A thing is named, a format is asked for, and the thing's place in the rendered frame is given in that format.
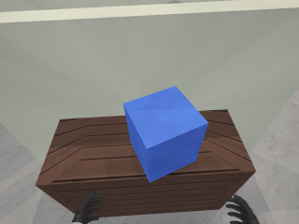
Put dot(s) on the robot left hand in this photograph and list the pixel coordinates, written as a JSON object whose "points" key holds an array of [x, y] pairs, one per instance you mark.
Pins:
{"points": [[84, 210]]}

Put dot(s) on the carton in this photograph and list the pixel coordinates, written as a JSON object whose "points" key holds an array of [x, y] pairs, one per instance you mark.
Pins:
{"points": [[166, 131]]}

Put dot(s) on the robot right hand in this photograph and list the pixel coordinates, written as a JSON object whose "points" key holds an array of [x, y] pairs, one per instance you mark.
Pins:
{"points": [[247, 215]]}

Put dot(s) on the pedestal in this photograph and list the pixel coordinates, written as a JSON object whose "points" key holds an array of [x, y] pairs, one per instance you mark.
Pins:
{"points": [[96, 154]]}

